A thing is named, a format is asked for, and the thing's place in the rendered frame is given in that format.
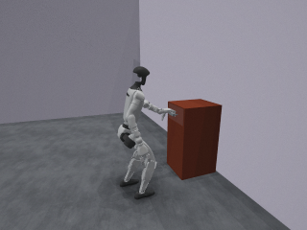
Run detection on drawer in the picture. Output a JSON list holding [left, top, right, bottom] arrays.
[[168, 103, 184, 126]]

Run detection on robot left forearm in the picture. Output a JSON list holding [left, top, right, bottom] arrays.
[[147, 103, 164, 115]]

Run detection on robot left shin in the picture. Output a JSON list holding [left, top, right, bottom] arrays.
[[125, 156, 141, 182]]

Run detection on cabinet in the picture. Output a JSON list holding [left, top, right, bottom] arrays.
[[167, 99, 223, 180]]

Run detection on left robot upper arm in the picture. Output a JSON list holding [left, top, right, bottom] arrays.
[[143, 100, 149, 108]]

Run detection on left robot hand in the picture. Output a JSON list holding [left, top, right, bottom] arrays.
[[161, 108, 176, 121]]

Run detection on right robot hand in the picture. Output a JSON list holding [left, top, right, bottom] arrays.
[[137, 144, 151, 165]]

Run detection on robot right thigh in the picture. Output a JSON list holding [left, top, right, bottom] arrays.
[[122, 134, 155, 167]]

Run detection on right robot upper arm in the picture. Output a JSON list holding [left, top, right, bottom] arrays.
[[126, 90, 145, 120]]

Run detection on robot right forearm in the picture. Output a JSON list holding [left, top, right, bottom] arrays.
[[128, 115, 144, 147]]

